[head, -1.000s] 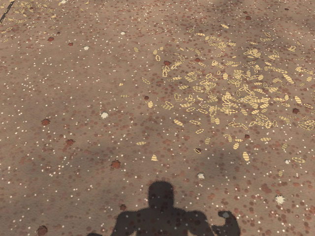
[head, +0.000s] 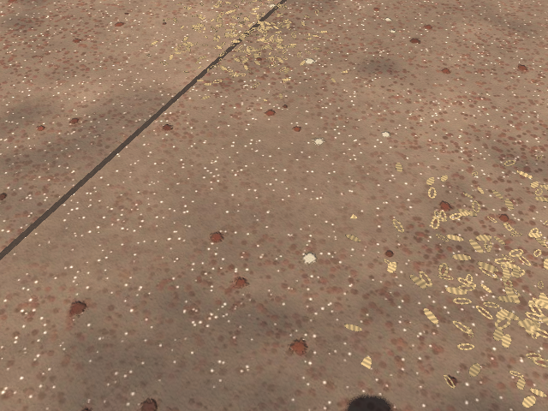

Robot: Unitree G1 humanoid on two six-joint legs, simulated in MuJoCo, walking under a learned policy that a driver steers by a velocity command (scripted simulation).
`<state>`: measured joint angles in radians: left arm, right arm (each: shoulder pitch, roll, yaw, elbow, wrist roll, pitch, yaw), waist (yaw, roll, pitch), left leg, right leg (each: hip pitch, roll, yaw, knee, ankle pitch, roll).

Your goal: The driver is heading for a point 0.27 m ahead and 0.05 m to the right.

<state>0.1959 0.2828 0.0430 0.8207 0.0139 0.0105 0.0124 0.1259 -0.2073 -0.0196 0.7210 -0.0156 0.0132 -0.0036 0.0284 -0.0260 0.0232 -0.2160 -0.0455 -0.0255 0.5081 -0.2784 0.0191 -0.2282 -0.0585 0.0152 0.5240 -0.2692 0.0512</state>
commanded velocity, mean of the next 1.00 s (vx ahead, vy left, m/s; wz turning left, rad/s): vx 0.00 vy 0.00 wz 0.02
